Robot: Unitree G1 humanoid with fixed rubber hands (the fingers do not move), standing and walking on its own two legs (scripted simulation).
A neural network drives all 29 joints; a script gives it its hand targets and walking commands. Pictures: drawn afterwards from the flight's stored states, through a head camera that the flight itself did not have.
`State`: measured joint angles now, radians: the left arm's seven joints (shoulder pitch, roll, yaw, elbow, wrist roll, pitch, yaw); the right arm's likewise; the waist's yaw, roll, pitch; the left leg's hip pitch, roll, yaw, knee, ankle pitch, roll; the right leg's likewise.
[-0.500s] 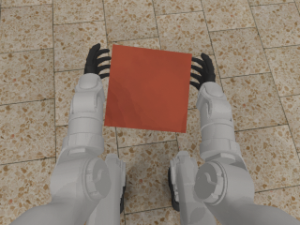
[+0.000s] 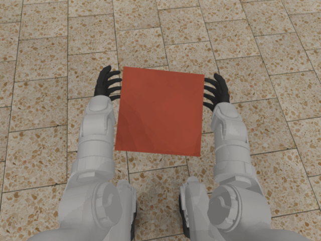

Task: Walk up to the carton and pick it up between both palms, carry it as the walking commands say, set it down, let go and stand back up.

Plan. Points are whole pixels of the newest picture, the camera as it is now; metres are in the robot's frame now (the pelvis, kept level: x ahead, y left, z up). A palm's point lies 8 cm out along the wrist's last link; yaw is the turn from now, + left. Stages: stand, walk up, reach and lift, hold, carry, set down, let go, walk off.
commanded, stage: reach and lift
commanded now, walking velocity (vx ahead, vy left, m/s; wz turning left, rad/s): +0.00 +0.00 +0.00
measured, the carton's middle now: (158, 115) +0.44 -0.01 -0.12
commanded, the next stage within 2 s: none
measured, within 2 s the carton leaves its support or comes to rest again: neither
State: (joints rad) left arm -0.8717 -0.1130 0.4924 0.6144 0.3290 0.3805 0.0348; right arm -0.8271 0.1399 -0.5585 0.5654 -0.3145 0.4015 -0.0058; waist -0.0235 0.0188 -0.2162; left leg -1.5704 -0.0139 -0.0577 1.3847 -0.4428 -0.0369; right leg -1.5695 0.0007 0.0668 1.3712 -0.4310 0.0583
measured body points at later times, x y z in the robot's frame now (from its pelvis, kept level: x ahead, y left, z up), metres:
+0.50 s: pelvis +0.02 +0.00 +0.07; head +0.18 +0.00 +0.49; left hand +0.45 +0.13 +0.04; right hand +0.43 -0.16 +0.04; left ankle +0.08 +0.13 -0.57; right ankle +0.09 -0.15 -0.57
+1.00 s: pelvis +0.05 -0.01 +0.14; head +0.15 +0.00 +0.58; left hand +0.43 +0.13 +0.12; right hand +0.41 -0.16 +0.11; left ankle +0.08 +0.13 -0.57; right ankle +0.09 -0.15 -0.57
